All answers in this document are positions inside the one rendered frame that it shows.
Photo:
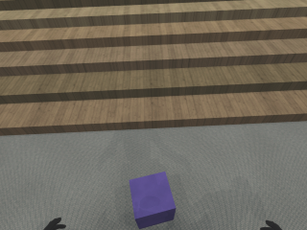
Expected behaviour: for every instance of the robot left hand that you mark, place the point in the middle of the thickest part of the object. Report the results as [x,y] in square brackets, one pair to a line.
[53,225]

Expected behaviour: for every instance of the carton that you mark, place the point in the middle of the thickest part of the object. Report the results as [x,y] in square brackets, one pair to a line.
[152,200]

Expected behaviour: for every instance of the robot right hand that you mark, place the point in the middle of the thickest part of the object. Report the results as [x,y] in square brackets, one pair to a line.
[272,226]

